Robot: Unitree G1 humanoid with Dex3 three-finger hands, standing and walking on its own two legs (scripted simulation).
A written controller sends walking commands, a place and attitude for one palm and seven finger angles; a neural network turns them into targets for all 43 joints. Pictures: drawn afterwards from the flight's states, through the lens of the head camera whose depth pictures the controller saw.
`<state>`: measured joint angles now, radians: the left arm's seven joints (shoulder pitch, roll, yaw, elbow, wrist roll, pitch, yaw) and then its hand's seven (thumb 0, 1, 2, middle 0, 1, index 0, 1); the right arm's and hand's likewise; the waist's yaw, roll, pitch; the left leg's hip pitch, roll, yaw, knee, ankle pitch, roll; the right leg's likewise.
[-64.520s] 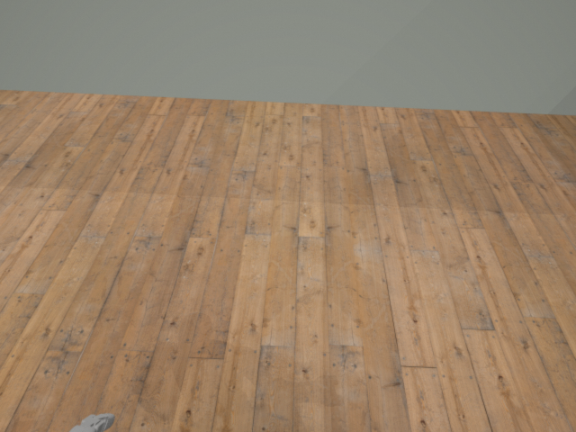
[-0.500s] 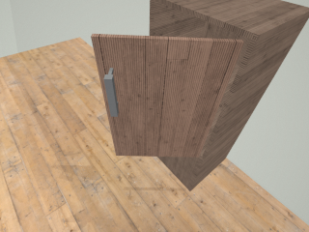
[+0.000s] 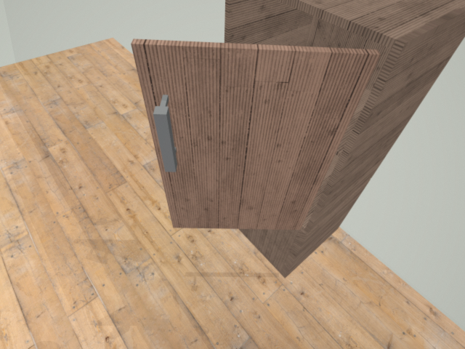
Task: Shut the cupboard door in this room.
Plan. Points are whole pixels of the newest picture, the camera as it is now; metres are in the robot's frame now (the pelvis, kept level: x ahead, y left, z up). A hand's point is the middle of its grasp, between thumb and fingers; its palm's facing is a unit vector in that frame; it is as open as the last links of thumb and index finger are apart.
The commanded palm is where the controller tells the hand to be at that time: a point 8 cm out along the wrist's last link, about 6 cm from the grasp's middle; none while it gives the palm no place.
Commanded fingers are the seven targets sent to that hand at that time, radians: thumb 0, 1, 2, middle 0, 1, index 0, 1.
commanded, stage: come to a stop and stand still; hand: left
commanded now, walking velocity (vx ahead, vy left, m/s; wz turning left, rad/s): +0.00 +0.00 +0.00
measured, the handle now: (168, 134) +0.48 +0.17 +0.09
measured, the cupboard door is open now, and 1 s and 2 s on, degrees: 50 50 50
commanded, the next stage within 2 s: look again from close up in 0.58 s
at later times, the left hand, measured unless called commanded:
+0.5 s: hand out of the picture -0.06 +0.17 -0.17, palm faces +0.05 -0.98 -0.17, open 7.4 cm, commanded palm none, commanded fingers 0.00 0.90 0.90 -0.20 -0.30 -0.20 -0.30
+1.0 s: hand out of the picture -0.01 +0.20 -0.17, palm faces +0.05 -0.97 -0.24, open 7.4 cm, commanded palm none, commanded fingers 0.00 0.90 0.90 -0.20 -0.30 -0.20 -0.30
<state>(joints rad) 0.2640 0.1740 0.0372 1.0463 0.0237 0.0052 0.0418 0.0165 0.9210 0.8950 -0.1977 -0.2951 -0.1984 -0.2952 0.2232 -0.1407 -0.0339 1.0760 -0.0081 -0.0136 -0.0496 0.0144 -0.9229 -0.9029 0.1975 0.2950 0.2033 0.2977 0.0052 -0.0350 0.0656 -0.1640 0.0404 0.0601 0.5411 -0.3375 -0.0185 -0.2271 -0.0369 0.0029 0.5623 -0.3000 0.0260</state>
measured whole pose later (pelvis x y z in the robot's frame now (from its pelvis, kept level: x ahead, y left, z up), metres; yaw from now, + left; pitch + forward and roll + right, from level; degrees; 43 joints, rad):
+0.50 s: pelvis -0.04 +0.01 +0.01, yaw +1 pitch -2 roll +0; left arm 0.33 0.15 0.01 1.08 0.02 0.00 0.03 0.01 0.91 0.90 -0.20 -0.29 -0.20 -0.30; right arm 0.34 -0.12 -0.01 1.13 -0.01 0.00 -0.01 0.01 -0.90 -0.90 0.20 0.29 0.20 0.30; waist 0.00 -0.02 0.04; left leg -0.20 0.02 0.05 0.45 -0.23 0.00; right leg -0.24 -0.05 -0.01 0.45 -0.18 0.03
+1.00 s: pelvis -0.04 +0.01 -0.01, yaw +1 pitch -2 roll +0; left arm 0.31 0.20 0.01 0.98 0.03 -0.01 0.03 0.01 0.90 0.90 -0.20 -0.30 -0.20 -0.30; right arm 0.23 -0.20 -0.05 0.97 -0.01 -0.01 -0.01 0.01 -0.91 -0.90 0.20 0.29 0.20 0.30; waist 0.00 0.00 -0.02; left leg -0.27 0.03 0.04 0.62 -0.32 0.00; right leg -0.30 -0.05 -0.01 0.59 -0.26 0.04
